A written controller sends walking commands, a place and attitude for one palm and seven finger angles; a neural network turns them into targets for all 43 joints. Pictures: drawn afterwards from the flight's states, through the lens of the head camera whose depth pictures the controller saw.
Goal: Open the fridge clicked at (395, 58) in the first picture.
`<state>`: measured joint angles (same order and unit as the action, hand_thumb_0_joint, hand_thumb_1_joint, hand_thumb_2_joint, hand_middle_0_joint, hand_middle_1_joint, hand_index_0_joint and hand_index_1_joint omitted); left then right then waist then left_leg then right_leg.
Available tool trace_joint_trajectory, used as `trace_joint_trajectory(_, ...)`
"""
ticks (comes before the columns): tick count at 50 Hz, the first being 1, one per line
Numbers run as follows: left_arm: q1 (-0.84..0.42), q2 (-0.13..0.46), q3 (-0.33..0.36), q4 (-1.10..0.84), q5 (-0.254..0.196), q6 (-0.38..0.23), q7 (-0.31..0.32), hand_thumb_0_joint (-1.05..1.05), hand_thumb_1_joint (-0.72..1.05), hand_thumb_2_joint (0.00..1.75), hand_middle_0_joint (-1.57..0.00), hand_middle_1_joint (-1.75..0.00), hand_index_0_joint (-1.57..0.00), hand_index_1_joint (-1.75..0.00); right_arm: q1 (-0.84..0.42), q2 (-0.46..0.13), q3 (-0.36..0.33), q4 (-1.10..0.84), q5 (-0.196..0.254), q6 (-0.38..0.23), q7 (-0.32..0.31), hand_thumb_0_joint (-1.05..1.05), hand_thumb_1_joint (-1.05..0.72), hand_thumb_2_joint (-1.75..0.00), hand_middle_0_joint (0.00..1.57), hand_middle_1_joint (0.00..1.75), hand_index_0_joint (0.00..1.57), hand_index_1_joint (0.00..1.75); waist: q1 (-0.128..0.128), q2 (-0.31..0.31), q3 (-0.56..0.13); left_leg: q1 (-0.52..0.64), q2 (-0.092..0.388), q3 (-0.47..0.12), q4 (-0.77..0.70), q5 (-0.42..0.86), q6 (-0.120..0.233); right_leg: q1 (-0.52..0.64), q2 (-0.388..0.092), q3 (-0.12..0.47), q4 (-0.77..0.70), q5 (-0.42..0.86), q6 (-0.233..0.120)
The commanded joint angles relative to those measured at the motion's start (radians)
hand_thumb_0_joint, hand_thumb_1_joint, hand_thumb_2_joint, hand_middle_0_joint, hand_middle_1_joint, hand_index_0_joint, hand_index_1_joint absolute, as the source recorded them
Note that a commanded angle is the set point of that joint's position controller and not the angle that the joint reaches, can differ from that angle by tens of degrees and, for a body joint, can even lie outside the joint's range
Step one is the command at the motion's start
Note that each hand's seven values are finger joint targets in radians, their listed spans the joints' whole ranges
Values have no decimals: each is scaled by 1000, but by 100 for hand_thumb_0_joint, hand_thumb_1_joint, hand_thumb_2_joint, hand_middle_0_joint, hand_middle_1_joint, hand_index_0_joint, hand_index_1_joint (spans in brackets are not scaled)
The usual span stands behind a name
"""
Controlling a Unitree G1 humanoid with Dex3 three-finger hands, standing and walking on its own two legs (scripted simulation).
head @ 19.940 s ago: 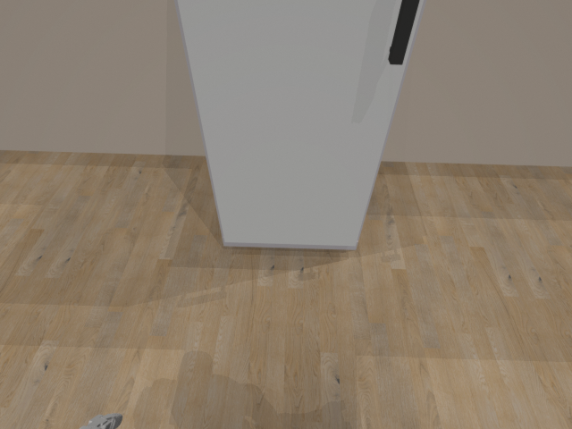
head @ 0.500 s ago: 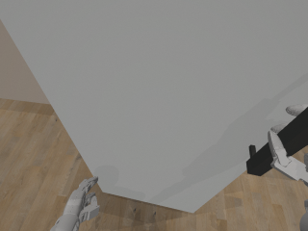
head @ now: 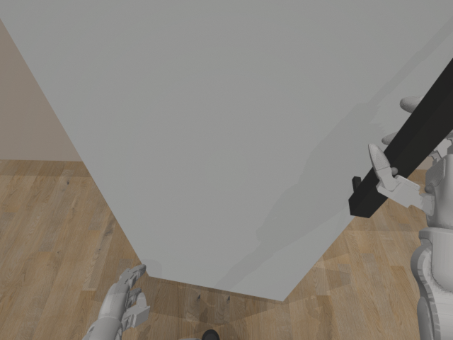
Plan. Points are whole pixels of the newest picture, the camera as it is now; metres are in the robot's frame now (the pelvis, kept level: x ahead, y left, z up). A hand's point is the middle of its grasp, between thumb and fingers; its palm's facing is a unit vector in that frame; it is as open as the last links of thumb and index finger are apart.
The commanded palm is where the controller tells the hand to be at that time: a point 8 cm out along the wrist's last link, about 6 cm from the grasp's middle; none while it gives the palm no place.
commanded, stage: walk backward, drawing the door open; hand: right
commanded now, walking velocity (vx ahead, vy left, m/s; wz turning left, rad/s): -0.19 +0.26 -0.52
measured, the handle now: (407, 130) +0.34 -0.16 +0.26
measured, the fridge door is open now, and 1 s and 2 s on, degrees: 10 37 68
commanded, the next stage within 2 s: none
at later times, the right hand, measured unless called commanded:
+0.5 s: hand (388, 237) +0.21 -0.12 +0.23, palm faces +0.37 +0.89 -0.26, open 8.1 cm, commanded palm +0.16 -0.16 +0.23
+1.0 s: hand out of the picture +0.09 -0.05 +0.23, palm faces +0.63 +0.73 -0.24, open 8.2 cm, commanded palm +0.03 -0.07 +0.23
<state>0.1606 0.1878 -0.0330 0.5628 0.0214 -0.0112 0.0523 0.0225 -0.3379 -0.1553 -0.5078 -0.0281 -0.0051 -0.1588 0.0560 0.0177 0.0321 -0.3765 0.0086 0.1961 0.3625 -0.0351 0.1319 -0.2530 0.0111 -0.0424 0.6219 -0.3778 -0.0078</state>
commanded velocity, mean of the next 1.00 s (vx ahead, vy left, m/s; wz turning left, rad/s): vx -0.13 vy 0.29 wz -0.58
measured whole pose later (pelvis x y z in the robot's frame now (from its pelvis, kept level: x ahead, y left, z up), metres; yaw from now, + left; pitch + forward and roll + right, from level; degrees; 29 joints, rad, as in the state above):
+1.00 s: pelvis -0.09 +0.24 +0.00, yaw -35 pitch +0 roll -1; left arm 0.12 0.17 0.02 0.63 -0.01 -0.05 0.04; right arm -0.11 -0.28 -0.15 -0.51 0.07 -0.04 -0.04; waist 0.02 -0.02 0.17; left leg -0.28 0.05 0.10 0.57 -0.29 0.03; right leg -0.48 -0.03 0.01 1.05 -0.56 0.04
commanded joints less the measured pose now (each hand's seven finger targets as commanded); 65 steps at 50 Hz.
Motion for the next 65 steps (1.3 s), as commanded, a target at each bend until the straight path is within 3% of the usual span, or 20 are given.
trace_joint_trajectory(1, -42, 107, 48, -165, -15, -48, -3, 0, 90, 90, -20, -30, -20, -30, -327, -125, -107, -259, 80, -212, -2, 0, -90, -90, 45, 140, 45, 140, -36, -36, -356, 320, 96, -134, 57, -83, -157, 17, -119, 163, -328, 282, -62)
trace_joint_trajectory(4, -89, 88, 48, -176, -8, -91, -16, 0, 90, 90, -20, -30, -20, -30, -450, -102, -68, -229, 88, -198, 29, 0, -90, -90, 45, 140, 45, 140, -15, -265, -255, 62, -15, -203, 572, -359, -155, -5, -425, 522, -326, 790, -207)
trace_joint_trajectory(6, -101, 96, 67, -132, -9, -97, -19, 0, 90, 90, -20, -30, -20, -30, -428, -73, -73, -175, 70, -186, 49, 0, -90, -90, 45, 140, 45, 140, -59, -95, -166, -3, -17, -248, 525, -410, -140, 41, -365, 376, -228, 882, -173)
trace_joint_trajectory(10, -90, 124, 77, -95, -19, -112, -38, 0, 90, 90, -20, -30, -20, -30, -500, -25, -8, -129, 69, -172, 64, 0, -90, -90, 45, 140, 45, 140, -47, -154, -257, 209, -28, -211, 51, -173, -144, 157, -241, 300, -128, 823, -67)
trace_joint_trajectory(14, -75, 101, 105, -125, -42, -99, -25, 0, 90, 90, -20, -30, -20, -30, -441, -122, -128, -75, 90, -182, 69, 0, -90, -90, 45, 140, 45, 140, -63, 277, -396, 490, 306, -375, 92, 704, 5, -177, 29, 101, 356, -177, 24)
trace_joint_trajectory(17, -125, 43, 52, -137, -9, -89, 3, 0, 90, 90, -20, -30, -20, -30, -432, -102, -122, -153, 83, -183, 61, 0, -90, -90, 45, 140, 45, 140, -72, 122, -367, 438, 295, -293, 87, 554, 36, -220, 10, 87, 502, -157, 29)
trace_joint_trajectory(24, -109, 51, 54, -157, 4, -66, 31, 0, 90, 90, -20, -30, -20, -30, -496, -74, -76, -189, 78, -172, 47, 0, -90, -90, 45, 140, 45, 140, -78, 176, -350, 438, 275, -234, -17, 229, 44, -167, -8, -49, 226, -144, 18)
trace_joint_trajectory(29, -42, 61, 69, -165, -5, -72, 20, 0, 90, 90, -20, -30, -20, -30, -558, -44, 3, -217, 69, -160, 51, 0, -90, -90, 45, 140, 45, 140, -37, 85, -379, 416, 197, -125, 51, 220, -44, 6, -30, -114, -188, 83, 14)
trace_joint_trajectory(31, -6, 110, 96, -179, -14, -76, 8, 0, 90, 90, -20, -30, -20, -30, -609, -32, 41, -217, 73, -161, 68, 0, -90, -90, 45, 140, 45, 140, 12, -85, -341, 74, 54, -42, 324, 71, -218, 297, -235, 156, -375, 353, -82)
trace_joint_trajectory(33, -76, 128, 116, -188, 23, -78, -14, 0, 90, 90, -20, -30, -20, -30, -525, 4, 39, -140, 49, -169, 102, 0, -90, -90, 45, 140, 45, 140, -34, -237, -257, -166, 43, -265, 869, -522, -189, 238, -648, 680, -364, 778, -312)
trace_joint_trajectory(35, -132, 116, 120, -149, -5, -80, -17, 0, 90, 90, -20, -30, -20, -30, -529, -23, 0, -223, 45, -180, 124, 0, -90, -90, 45, 140, 45, 140, -51, -63, -134, -222, 69, -331, 769, -458, -162, 163, -532, 422, -273, 684, -236)
trace_joint_trajectory(38, -81, 125, 118, -137, -23, -99, -33, 0, 90, 90, -20, -30, -20, -30, -442, 46, 54, -265, 70, -157, 121, 0, -90, -90, 45, 140, 45, 140, -46, -125, -196, 71, -2, -194, 444, -343, -175, 108, -317, 150, -220, 588, -93)
trace_joint_trajectory(42, -81, 99, 97, -117, -48, -118, -32, 0, 90, 90, -20, -30, -20, -30, -547, -22, -6, -224, 76, -159, 111, 0, -90, -90, 45, 140, 45, 140, -42, -114, -274, 340, -22, -118, -15, -123, -216, 72, -187, 142, -107, 457, -27)
trace_joint_trajectory(45, -120, 74, 100, -129, -48, -104, -14, 0, 90, 90, -20, -30, -20, -30, -388, -145, -145, -199, 86, -150, 89, 0, -90, -90, 45, 140, 45, 140, -81, 346, -302, 316, 325, -324, -17, 154, -4, -185, -2, 20, 440, -204, 30)
trace_joint_trajectory(48, -150, 44, 70, -106, -16, -103, 11, 0, 90, 90, -20, -30, -20, -30, -308, -77, -102, -264, 88, -160, 85, 0, -90, -90, 45, 140, 45, 140, -84, 183, -260, 373, 331, -263, 89, 400, 74, -289, -39, 32, 570, -245, 45)
trace_joint_trajectory(56, -41, 60, 82, -140, -4, -86, 34, 0, 90, 90, -20, -30, -20, -30, -352, -58, -66, -308, 90, -171, 62, 0, -90, -90, 45, 140, 45, 140, -23, 104, -353, 303, 207, -97, 277, 437, -28, 96, -30, -106, -205, 162, 24)
trace_joint_trajectory(57, -26, 94, 98, -152, -12, -85, 29, 0, 90, 90, -20, -30, -20, -30, -372, -55, -50, -311, 91, -171, 61, 0, -90, -90, 45, 140, 45, 140, 3, -18, -372, 97, 148, -64, 448, 272, -94, 316, -153, 67, -269, 446, -28)
trace_joint_trajectory(58, -52, 136, 115, -166, -15, -91, 19, 0, 90, 90, -20, -30, -20, -30, -344, -36, -27, -295, 99, -183, 69, 0, -90, -90, 45, 140, 45, 140, -22, -237, -342, -201, 17, -74, 648, -303, -182, 503, -464, 446, -285, 966, -172)
trace_joint_trajectory(59, -49, 122, 100, -150, -2, -99, -6, 0, 90, 90, -20, -30, -20, -30, -380, -61, -53, -304, 70, -202, 77, 0, -90, -90, 45, 140, 45, 140, -37, -154, -318, -277, -3, -202, 811, -578, -179, 491, -578, 575, -260, 1159, -258)
trace_joint_trajectory(65, -81, 117, 99, -94, -34, -120, -13, 0, 90, 90, -20, -30, -20, -30, -369, -38, -63, -249, 88, -157, 73, 0, -90, -90, 45, 140, 45, 140, -47, -219, -248, -30, 7, -201, 555, -335, -177, 199, -317, 141, -222, 758, -116)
